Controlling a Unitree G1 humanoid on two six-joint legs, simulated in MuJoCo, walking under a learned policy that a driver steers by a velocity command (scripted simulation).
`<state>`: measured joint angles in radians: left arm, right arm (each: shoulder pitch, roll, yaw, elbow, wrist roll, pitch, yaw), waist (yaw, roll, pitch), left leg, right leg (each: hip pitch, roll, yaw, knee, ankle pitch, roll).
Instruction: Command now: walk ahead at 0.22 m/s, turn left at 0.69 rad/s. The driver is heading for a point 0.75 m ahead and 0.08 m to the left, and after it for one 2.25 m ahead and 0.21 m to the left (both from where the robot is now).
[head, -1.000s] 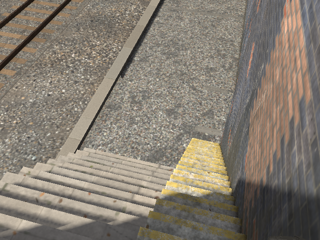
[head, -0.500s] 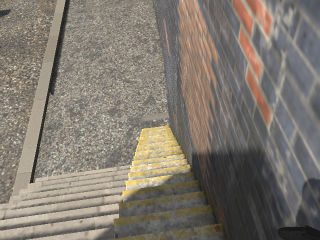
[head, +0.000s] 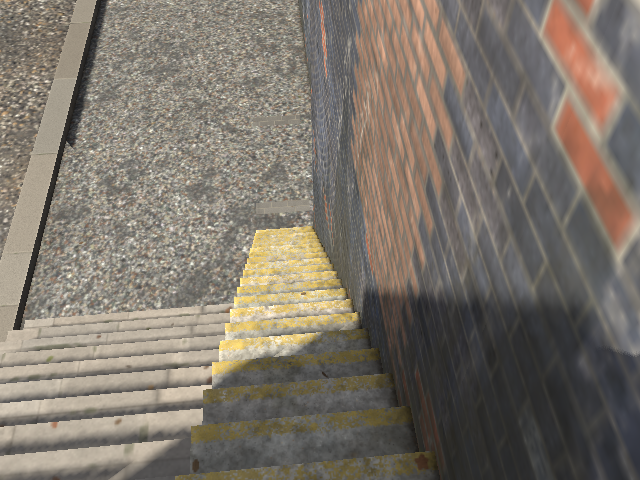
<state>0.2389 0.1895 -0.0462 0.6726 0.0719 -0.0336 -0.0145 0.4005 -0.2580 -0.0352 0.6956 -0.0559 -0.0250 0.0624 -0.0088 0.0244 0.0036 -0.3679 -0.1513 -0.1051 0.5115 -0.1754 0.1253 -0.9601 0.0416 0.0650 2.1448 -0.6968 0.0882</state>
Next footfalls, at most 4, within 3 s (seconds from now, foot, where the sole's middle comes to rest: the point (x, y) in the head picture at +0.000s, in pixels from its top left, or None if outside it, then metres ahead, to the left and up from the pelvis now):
0.38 right None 0.19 -0.13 -0.77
0.82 left None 0.29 0.22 -0.99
1.24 right None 0.52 0.06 -1.20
2.00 left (276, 415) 0.96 0.19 -1.62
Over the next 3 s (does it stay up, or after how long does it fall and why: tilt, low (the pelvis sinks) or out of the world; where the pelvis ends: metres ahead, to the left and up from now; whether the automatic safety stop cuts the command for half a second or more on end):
stays up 1.89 0.30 -1.97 its command is cut before an obstacle after 1.5 s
